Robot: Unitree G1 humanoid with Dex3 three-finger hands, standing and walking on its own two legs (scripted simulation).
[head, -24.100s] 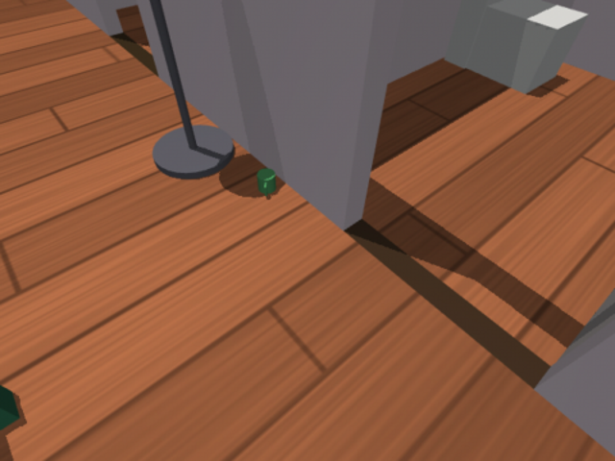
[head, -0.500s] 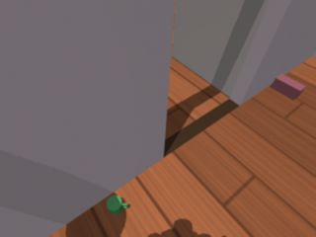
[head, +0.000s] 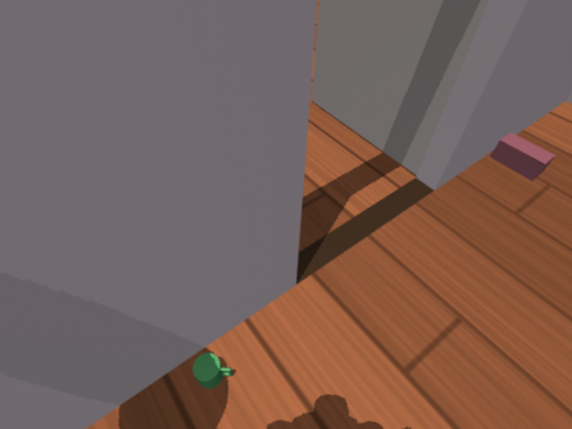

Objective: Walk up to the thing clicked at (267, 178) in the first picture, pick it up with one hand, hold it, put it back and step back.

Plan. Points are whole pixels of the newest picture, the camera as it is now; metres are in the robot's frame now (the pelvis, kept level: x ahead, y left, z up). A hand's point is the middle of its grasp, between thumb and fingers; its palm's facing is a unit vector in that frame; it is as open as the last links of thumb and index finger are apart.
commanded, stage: stand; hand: left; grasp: from above
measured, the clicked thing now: (213, 371) +0.40 +0.24 -0.74
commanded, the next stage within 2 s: rise first in 1.06 s
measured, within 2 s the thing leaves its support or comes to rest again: neither
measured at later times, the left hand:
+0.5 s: hand out of the picture +0.08 +0.26 -0.15, palm faces -0.04 -0.94 -0.35, open 7.4 cm
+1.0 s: hand out of the picture +0.07 +0.26 -0.16, palm faces -0.04 -0.94 -0.35, open 7.4 cm
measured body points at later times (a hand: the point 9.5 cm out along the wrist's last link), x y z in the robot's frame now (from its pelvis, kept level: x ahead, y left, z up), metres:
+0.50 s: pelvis +0.00 +0.00 +0.00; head +0.01 +0.00 +0.45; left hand +0.09 +0.31 -0.13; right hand +0.08 -0.30 -0.13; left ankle +0.01 +0.14 -0.75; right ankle -0.01 -0.13 -0.75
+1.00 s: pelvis +0.00 +0.01 +0.00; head +0.01 +0.01 +0.45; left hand +0.08 +0.31 -0.13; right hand +0.07 -0.30 -0.13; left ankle +0.01 +0.14 -0.75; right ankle -0.01 -0.13 -0.75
